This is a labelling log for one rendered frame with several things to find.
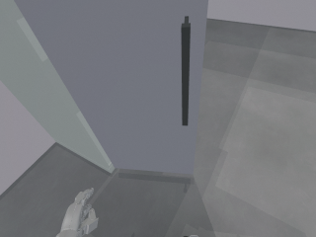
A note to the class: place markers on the left robot hand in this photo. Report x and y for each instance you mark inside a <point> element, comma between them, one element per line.
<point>76,212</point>

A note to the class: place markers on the fridge door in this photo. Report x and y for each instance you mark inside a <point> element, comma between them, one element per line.
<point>121,62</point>

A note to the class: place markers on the handle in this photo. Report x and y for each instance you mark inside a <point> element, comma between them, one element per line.
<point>185,49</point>

